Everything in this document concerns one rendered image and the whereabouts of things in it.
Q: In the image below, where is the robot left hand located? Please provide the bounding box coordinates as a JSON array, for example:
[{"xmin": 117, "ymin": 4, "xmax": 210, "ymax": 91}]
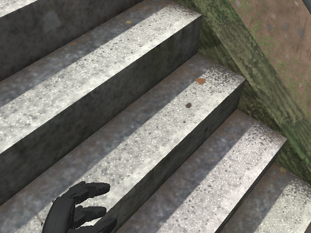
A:
[{"xmin": 41, "ymin": 181, "xmax": 118, "ymax": 233}]

